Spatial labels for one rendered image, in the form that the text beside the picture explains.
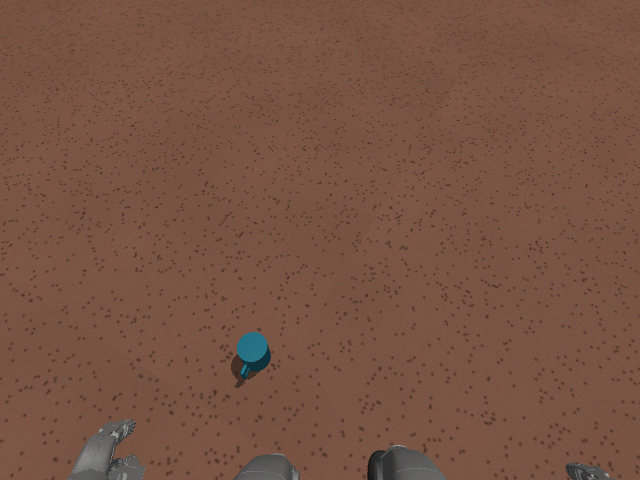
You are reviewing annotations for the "left robot hand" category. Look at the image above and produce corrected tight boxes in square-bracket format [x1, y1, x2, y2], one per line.
[70, 419, 146, 480]

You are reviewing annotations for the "right robot hand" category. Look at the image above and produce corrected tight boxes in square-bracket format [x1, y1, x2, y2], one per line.
[566, 463, 617, 480]

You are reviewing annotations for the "right robot foot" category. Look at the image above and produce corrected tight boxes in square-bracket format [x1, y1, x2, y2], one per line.
[368, 450, 386, 480]

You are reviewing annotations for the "mug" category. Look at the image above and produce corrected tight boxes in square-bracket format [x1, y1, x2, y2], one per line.
[237, 332, 271, 379]

